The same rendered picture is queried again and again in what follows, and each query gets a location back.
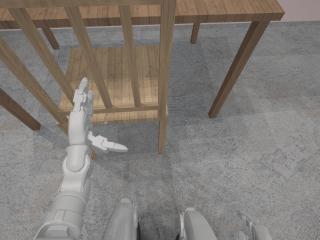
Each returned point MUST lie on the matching chair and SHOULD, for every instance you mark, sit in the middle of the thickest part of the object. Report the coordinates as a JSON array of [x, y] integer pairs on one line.
[[129, 83]]

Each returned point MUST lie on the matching robot right hand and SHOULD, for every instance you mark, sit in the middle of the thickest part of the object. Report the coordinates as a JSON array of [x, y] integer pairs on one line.
[[259, 232]]

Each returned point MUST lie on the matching table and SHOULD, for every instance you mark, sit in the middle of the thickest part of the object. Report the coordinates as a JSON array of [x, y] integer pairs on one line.
[[258, 12]]

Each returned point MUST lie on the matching left robot forearm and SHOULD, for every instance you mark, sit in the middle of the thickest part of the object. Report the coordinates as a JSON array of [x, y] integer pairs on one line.
[[65, 217]]

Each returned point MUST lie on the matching left robot thigh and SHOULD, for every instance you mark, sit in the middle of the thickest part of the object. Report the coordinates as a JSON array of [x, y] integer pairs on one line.
[[122, 221]]

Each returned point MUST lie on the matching robot left hand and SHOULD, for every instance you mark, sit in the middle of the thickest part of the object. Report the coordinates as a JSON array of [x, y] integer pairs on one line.
[[80, 123]]

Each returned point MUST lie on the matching left robot shin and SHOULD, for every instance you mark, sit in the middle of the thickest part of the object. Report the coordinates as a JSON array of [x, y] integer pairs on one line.
[[134, 232]]

